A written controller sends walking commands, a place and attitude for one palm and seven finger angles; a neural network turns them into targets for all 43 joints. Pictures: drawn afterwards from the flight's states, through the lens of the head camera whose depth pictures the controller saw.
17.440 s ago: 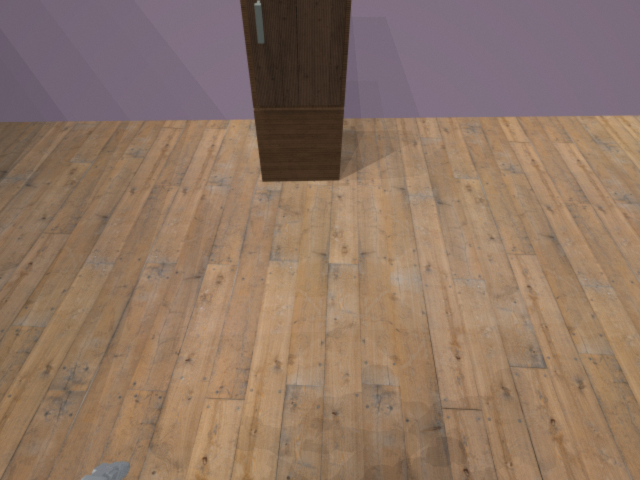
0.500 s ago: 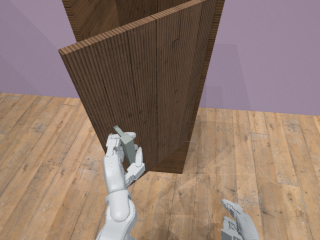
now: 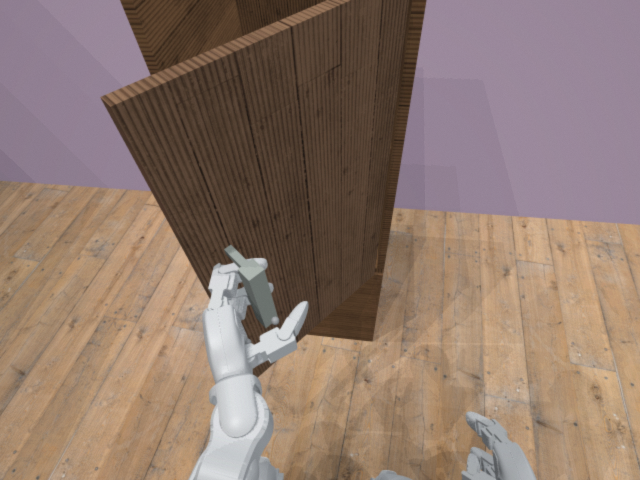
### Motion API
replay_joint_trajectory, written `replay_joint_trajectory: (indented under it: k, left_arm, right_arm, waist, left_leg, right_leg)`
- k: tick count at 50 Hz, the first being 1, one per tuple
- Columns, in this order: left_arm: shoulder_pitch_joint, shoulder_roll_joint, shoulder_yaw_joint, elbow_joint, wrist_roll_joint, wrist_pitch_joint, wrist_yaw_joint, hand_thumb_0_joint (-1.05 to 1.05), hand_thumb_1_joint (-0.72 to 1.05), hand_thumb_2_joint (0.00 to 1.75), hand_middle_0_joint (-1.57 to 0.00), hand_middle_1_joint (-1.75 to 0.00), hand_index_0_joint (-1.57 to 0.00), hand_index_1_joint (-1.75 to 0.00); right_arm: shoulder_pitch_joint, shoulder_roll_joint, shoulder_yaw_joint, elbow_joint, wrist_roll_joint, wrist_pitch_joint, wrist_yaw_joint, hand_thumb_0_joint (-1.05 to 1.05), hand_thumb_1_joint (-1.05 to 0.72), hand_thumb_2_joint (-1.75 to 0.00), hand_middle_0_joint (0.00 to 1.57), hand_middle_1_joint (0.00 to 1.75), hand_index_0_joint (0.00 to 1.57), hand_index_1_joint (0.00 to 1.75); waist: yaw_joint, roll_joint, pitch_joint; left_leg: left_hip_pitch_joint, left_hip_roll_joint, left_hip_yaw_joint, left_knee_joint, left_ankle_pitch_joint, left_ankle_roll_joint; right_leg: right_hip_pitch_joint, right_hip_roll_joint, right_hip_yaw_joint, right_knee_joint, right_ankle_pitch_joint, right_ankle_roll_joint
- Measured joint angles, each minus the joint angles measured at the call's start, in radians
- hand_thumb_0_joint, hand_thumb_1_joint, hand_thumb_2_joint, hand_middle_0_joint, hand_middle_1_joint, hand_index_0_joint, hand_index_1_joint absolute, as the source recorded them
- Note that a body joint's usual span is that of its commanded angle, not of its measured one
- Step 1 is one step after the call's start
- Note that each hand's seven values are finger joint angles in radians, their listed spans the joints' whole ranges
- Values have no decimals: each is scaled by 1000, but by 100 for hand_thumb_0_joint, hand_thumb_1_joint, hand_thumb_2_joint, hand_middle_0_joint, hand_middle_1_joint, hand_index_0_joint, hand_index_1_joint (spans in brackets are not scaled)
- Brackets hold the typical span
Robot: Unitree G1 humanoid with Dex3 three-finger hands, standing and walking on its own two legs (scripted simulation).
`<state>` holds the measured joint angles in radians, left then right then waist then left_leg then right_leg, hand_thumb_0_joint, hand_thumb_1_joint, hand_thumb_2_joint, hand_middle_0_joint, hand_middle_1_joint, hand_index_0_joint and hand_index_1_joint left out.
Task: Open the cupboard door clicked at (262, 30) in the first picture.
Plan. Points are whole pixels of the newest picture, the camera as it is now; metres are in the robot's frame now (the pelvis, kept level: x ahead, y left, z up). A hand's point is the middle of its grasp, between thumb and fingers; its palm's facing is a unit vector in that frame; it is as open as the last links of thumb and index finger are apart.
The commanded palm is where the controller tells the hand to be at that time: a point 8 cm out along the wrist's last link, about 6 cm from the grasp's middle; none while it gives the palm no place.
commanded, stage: open thumb and fingers to let go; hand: left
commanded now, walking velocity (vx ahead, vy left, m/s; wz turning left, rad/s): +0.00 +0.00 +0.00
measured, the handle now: (250, 286) +0.35 +0.10 +0.05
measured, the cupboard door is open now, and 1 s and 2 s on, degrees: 51 51 51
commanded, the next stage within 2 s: slide the hand sideways off the handle in 0.48 s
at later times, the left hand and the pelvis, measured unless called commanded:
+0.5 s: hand (278, 323) +0.30 +0.06 +0.05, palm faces +0.23 -0.97 +0.00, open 15.4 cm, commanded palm +0.26 +0.10 +0.05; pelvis -0.01 +0.02 +0.00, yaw -1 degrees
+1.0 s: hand (262, 347) +0.27 +0.08 +0.05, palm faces -0.19 -0.98 +0.03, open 16.3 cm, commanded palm +0.25 +0.13 +0.05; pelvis -0.01 +0.05 -0.01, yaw -2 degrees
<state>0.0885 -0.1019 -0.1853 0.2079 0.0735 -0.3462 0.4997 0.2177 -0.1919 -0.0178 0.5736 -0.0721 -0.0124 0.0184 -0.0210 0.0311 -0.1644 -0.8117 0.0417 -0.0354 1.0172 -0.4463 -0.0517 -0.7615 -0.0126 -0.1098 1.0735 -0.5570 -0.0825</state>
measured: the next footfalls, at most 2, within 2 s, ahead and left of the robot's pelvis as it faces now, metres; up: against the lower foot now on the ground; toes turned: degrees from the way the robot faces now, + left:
none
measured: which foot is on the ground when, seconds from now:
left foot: down 0.00-1.00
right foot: down 0.00-1.00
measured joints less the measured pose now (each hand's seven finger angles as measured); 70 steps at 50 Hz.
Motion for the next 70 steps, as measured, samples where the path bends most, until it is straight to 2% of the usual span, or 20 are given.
replay_joint_trajectory:
  k: [7, 12, 18, 26, 30, 31, 32, 34, 37, 38, 40, 43, 48, 54, 60, 70]
  left_arm:
    - [-29, -2, 7, 33, -4, -36, 5, 0, -18, 44, -31, -121, -31, -122]
    - [-50, -7, -3, 54, 6, -46, 20, 0, -37, 36, -30, -114, -29, -114]
    - [-72, -7, -27, 75, 21, -46, 43, -1, -46, 31, -27, -93, -25, -94]
    - [-99, -4, -73, 97, 37, -31, 64, -1, -49, 30, -24, -60, -22, -60]
    - [-115, -6, -75, 108, 37, -21, 65, -1, -50, 30, -29, -55, -26, -54]
    - [-114, 0, -73, 104, 43, -20, 49, -1, -50, 30, -29, -54, -26, -53]
    - [-110, 15, -68, 98, 46, -26, 2, -1, -50, 30, -28, -52, -25, -51]
    - [-104, 70, -61, 83, 30, -49, -139, -1, -49, 30, -26, -48, -20, -47]
    - [-109, 153, -62, 64, -45, -62, -344, -1, -50, 30, -23, -42, -14, -41]
    - [-111, 166, -62, 59, -77, -57, -390, -1, -50, 30, -22, -40, -12, -40]
    - [-109, 165, -58, 49, -125, -39, -438, -2, -50, 30, -20, -37, -11, -37]
    - [-90, 132, -49, 28, -143, -16, -438, -2, -50, 30, -17, -34, -11, -34]
    - [-29, 102, -52, -32, -95, -16, -403, -1, -50, 30, -12, -31, -14, -32]
    - [76, 128, -72, -134, -64, -17, -410, -1, -50, 30, -12, -30, -15, -31]
    - [188, 157, -57, -235, -81, -12, -419, -1, -50, 30, -14, -30, -15, -30]
    - [299, 185, -35, -341, -97, -15, -485, -1, -50, 30, -16, -30, -15, -30]
  right_arm:
    - [8, -5, -7, 13, 1, -2, 0, 1, -91, -90, 20, 30, 20, 30]
    - [4, -5, -7, 16, 2, -1, 0, 1, -91, -90, 20, 30, 20, 30]
    - [-9, 3, -4, 12, 1, -1, 0, 1, -91, -90, 20, 30, 20, 30]
    - [-30, 16, 8, 3, 0, -6, 6, 1, -90, -90, 20, 30, 20, 30]
    - [-38, 20, 14, 3, 0, -6, 9, 1, -90, -90, 20, 30, 20, 30]
    - [-39, 20, 17, 2, 2, -5, 11, 1, -90, -90, 20, 30, 20, 30]
    - [-36, 19, 20, -5, 5, -3, 13, 1, -90, -90, 20, 30, 20, 30]
    - [-23, 12, 20, -22, 16, 0, 13, 1, -90, -90, 20, 30, 20, 30]
    - [-4, -6, 19, -44, 43, 1, 4, 1, -90, -90, 20, 30, 21, 30]
    - [1, -13, 20, -49, 52, 1, 0, 1, -90, -90, 20, 30, 21, 30]
    - [12, -24, 19, -57, 66, 0, -6, 1, -90, -90, 20, 30, 21, 30]
    - [29, -32, 16, -69, 70, 0, -5, 1, -90, -90, 20, 30, 20, 30]
    - [48, -27, 11, -98, 61, 6, 11, 1, -90, -90, 20, 30, 20, 30]
    - [45, -16, 13, -134, 58, 23, 20, 1, -90, -90, 20, 30, 20, 30]
    - [31, -6, 23, -159, 61, 23, 13, 1, -90, -90, 20, 30, 20, 30]
    - [14, -4, 31, -191, 62, 8, 2, 1, -90, -90, 20, 30, 20, 30]
  waist:
    - [0, 1, 3]
    - [1, 1, 7]
    - [3, 1, 9]
    - [3, 4, 13]
    - [6, 6, 15]
    - [4, 4, 16]
    - [4, 2, 17]
    - [6, 1, 20]
    - [7, 14, 31]
    - [7, 19, 36]
    - [5, 24, 43]
    - [2, 20, 41]
    - [-7, 2, 28]
    - [-9, -4, 27]
    - [3, 0, 27]
    - [16, 3, 17]
  left_leg:
    - [-16, -2, 7, 12, 2, 2]
    - [-23, -3, 9, 19, 3, 3]
    - [-30, -3, 13, 30, 2, 3]
    - [-35, -4, 16, 45, -1, 11]
    - [-38, -5, 16, 51, 0, 16]
    - [-40, -7, 17, 52, 1, 18]
    - [-43, -10, 17, 53, 2, 21]
    - [-53, -13, 15, 62, 2, 25]
    - [-56, -16, 11, 75, -2, 29]
    - [-53, -16, 12, 76, -3, 31]
    - [-45, -17, 16, 73, -3, 35]
    - [-38, -19, 28, 63, -2, 43]
    - [-47, -18, 46, 70, -13, 51]
    - [-54, -14, 54, 93, -37, 56]
    - [-54, -13, 51, 104, -52, 57]
    - [-81, -14, 34, 136, -73, 51]
  right_leg:
    - [-21, -2, 9, 15, 4, 4]
    - [-26, -3, 12, 17, 9, 10]
    - [-30, -4, 17, 18, 15, 19]
    - [-29, -5, 21, 18, 23, 31]
    - [-29, -6, 21, 18, 27, 35]
    - [-30, -8, 22, 20, 27, 36]
    - [-33, -10, 21, 22, 27, 38]
    - [-41, -14, 20, 30, 26, 39]
    - [-38, -17, 17, 35, 25, 45]
    - [-33, -17, 17, 33, 25, 47]
    - [-25, -18, 22, 25, 29, 53]
    - [-22, -20, 33, 16, 34, 61]
    - [-38, -20, 52, 24, 29, 70]
    - [-46, -17, 61, 41, 13, 74]
    - [-41, -16, 58, 45, 0, 76]
    - [-59, -17, 42, 71, -24, 72]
